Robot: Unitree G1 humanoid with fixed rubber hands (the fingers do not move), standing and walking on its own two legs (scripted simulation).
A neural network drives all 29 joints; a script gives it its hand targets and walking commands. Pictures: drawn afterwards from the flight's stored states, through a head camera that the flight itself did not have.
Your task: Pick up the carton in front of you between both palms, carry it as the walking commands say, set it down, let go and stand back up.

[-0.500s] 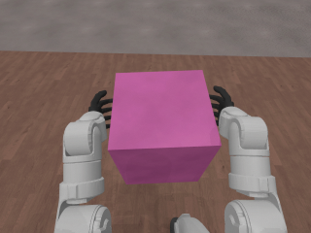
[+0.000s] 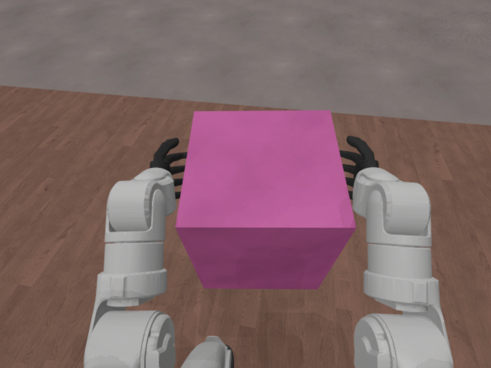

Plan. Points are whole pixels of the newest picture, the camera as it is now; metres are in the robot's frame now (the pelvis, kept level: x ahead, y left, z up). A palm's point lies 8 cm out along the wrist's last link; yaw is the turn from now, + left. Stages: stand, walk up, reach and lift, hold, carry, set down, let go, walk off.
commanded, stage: carry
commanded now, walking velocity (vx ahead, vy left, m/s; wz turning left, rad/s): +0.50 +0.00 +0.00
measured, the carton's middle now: (261, 207) +0.37 +0.02 +0.04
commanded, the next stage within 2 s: none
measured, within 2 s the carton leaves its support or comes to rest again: neither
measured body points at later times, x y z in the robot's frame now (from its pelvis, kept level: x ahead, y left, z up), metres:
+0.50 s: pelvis +0.31 +0.02 -0.04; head +0.35 +0.02 +0.41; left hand +0.69 +0.14 +0.06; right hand +0.67 -0.16 +0.06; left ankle +0.21 +0.07 -0.77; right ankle +0.43 -0.12 -0.74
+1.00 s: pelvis +0.61 -0.02 -0.08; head +0.65 -0.03 +0.37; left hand +0.97 +0.15 +0.03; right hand +0.99 -0.15 +0.03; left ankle +0.74 +0.13 -0.76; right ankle +0.52 -0.07 -0.81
